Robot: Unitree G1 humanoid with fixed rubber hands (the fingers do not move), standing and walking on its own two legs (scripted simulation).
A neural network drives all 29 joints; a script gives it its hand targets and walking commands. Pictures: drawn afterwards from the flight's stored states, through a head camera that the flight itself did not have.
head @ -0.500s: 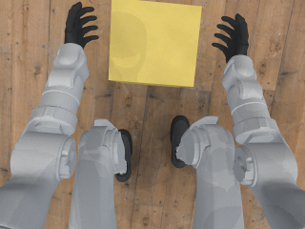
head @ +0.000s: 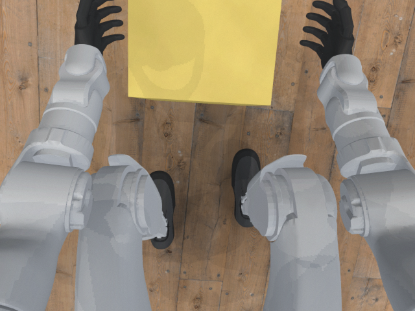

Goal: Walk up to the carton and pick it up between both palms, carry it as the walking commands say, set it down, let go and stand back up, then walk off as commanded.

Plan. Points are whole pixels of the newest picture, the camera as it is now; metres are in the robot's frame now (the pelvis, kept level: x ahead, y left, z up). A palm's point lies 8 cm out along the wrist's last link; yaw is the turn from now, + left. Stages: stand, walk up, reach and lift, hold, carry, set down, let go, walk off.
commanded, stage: reach and lift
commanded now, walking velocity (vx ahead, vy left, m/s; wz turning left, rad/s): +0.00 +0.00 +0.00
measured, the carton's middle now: (202, 53) +0.50 -0.01 -0.24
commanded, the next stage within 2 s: none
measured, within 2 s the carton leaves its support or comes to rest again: leaves its support in 1.28 s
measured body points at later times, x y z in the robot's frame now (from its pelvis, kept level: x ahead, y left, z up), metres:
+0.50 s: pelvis +0.00 +0.00 +0.00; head +0.35 -0.01 +0.28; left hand +0.51 +0.14 -0.18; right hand +0.51 -0.19 -0.18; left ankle +0.10 +0.11 -0.34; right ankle +0.15 -0.12 -0.34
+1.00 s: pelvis +0.00 -0.01 +0.00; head +0.35 +0.01 +0.28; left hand +0.52 +0.13 -0.18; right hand +0.52 -0.16 -0.18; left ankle +0.10 +0.11 -0.34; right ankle +0.15 -0.12 -0.34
